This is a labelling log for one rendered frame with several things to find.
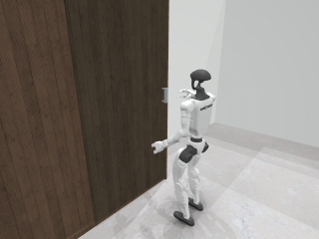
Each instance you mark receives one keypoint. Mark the right robot upper arm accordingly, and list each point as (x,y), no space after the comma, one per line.
(212,96)

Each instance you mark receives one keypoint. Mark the robot right foot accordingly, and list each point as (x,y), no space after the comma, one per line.
(197,206)

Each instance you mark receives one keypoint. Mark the wardrobe door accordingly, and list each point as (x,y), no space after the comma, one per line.
(44,183)
(119,57)

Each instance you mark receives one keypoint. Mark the robot left hand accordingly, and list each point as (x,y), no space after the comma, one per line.
(158,147)

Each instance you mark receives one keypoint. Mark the robot right shin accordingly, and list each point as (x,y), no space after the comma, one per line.
(194,185)

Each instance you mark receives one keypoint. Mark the robot right hand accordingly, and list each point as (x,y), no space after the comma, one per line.
(188,94)

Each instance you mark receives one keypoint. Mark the left robot upper arm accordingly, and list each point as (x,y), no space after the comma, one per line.
(186,109)

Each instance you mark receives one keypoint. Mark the handle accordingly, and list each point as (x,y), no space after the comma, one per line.
(165,95)

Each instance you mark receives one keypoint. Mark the left robot forearm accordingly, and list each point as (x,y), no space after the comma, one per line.
(177,137)

